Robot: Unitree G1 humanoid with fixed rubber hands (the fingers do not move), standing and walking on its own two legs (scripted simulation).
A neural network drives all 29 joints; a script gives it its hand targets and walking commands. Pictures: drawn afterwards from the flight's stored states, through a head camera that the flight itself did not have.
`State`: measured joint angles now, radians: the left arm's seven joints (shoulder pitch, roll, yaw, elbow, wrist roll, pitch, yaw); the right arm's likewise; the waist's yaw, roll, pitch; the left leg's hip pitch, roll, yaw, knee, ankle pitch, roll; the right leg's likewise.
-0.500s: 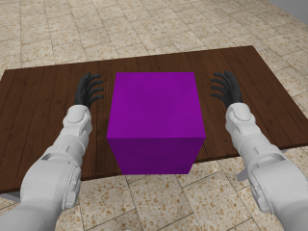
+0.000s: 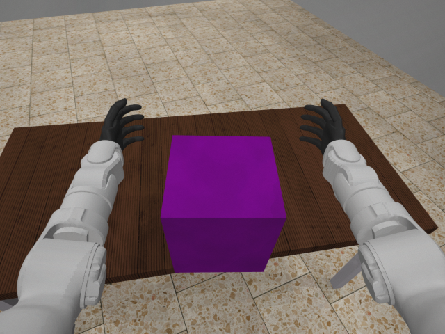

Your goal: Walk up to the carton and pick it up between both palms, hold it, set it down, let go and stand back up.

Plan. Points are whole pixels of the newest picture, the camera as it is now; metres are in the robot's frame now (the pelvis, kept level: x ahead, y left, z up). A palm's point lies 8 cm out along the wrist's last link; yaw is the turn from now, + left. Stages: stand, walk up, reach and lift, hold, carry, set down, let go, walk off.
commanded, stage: set down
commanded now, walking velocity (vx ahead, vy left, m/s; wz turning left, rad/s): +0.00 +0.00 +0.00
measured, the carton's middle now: (220, 207) +0.40 +0.04 -0.05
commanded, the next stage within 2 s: none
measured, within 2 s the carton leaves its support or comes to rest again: neither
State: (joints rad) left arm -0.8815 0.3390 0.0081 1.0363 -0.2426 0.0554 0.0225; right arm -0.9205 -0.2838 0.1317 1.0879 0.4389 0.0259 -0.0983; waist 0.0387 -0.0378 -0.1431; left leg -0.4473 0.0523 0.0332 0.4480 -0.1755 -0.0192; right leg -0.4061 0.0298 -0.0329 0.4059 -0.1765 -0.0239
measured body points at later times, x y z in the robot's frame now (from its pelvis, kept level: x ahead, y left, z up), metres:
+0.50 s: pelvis +0.01 +0.00 +0.01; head +0.02 +0.02 +0.45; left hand +0.36 +0.25 +0.05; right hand +0.39 -0.16 +0.06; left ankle +0.02 +0.13 -0.74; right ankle +0.01 -0.10 -0.74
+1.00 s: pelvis +0.02 +0.00 +0.00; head +0.02 +0.03 +0.45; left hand +0.28 +0.24 -0.01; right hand +0.30 -0.17 -0.01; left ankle +0.02 +0.13 -0.74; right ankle +0.01 -0.10 -0.74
